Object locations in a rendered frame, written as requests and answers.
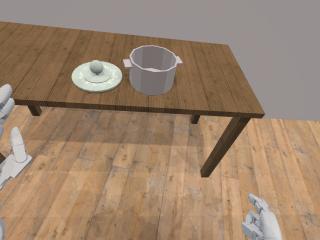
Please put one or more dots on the left robot hand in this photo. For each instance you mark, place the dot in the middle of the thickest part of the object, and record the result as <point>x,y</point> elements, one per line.
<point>13,165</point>

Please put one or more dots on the knob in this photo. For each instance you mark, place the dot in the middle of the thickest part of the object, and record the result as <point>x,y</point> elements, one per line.
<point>96,66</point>

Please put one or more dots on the pot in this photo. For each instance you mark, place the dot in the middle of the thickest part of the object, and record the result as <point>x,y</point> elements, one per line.
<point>152,69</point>

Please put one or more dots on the table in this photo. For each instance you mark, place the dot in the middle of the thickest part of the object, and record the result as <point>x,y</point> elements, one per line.
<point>38,61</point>

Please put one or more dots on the lid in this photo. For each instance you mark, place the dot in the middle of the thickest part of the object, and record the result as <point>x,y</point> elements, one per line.
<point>86,80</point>

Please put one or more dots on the right robot hand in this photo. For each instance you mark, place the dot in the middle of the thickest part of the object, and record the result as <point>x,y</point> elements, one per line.
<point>264,226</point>

